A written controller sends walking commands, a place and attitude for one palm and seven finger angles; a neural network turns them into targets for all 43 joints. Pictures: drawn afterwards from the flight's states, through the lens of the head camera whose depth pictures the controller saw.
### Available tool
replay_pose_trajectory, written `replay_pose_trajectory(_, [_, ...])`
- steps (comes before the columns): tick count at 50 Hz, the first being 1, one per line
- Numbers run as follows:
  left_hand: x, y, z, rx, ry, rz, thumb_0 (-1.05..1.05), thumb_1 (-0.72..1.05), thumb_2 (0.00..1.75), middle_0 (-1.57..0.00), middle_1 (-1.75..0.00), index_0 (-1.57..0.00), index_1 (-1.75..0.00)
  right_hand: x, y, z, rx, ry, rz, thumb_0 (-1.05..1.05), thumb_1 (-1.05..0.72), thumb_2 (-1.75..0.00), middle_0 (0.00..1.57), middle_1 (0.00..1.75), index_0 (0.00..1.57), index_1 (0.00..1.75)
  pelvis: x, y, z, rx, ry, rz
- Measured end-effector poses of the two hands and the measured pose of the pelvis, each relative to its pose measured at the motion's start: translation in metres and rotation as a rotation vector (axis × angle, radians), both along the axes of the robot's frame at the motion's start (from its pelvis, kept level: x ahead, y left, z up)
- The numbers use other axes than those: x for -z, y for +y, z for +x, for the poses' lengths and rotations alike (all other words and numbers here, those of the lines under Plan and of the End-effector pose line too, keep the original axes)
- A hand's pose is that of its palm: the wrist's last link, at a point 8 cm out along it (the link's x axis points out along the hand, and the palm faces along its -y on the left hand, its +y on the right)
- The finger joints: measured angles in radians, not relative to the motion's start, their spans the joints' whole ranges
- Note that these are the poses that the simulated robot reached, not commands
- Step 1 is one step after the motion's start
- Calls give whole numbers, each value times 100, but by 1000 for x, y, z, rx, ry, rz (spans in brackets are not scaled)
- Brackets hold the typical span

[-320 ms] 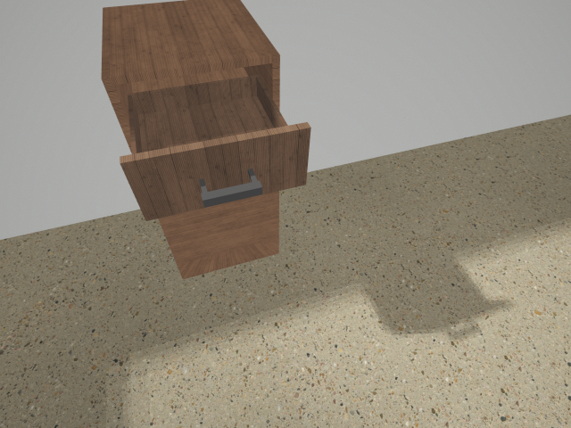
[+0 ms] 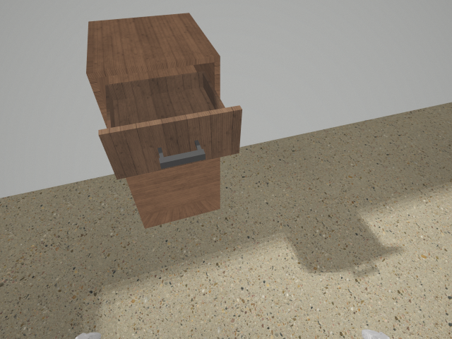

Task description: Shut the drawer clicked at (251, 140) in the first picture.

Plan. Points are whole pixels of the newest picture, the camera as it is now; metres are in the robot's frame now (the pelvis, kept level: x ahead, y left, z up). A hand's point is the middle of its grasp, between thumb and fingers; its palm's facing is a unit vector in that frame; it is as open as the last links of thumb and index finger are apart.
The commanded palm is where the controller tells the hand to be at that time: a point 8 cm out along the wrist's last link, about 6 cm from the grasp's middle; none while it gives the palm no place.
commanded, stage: stand and wait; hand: left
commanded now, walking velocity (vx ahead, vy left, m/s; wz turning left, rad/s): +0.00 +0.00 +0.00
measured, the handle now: (180, 153) +0.56 +0.16 -0.02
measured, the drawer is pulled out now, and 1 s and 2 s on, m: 0.28 0.28 0.28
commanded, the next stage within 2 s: look at it before walking up in 0.66 s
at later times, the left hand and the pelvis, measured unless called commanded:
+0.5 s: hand out of the picture +0.04 +0.22 -0.16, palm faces -0.04 -0.95 -0.31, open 7.4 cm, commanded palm none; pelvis -0.02 -0.02 +0.00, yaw +0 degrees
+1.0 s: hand out of the picture +0.05 +0.23 -0.16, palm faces -0.04 -0.95 -0.32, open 7.4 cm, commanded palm none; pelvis -0.02 -0.01 +0.00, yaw -1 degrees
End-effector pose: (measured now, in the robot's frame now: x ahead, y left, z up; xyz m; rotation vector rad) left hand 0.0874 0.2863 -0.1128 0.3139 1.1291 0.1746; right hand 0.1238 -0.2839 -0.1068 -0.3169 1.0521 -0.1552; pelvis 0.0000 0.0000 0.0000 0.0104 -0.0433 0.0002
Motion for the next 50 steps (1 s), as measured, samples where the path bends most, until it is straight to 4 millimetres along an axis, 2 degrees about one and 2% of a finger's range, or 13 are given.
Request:
replay_pose_trajectory(14, [10, -17, -43, -23, 101, -20, 1, 91, 89, -21, -30, -20, -30, 15, -12, -66, 57, 162, 11, 1, -91, -90, 20, 30, 20, 30, -2, -12, -11, 1, -6, -4])
replay_pose_trajectory(23, [11, -22, -54, -22, 122, -22, 1, 91, 89, -21, -30, -20, -30, 19, -16, -94, 85, 212, 16, 1, -91, -90, 20, 30, 20, 30, -2, -16, -19, 5, -6, -5])
replay_pose_trajectory(33, [10, -22, -50, -13, 104, -23, 1, 91, 89, -21, -30, -20, -30, 18, -14, -98, 90, 205, 20, 1, -91, -90, 20, 30, 20, 30, -2, -15, -22, 7, -1, -5])
replay_pose_trajectory(50, [7, -15, -42, -10, 88, -13, 1, 91, 89, -21, -30, -20, -30, 14, -12, -77, 70, 159, 14, 1, -91, -90, 20, 30, 20, 30, -3, -12, -19, 9, 2, -4])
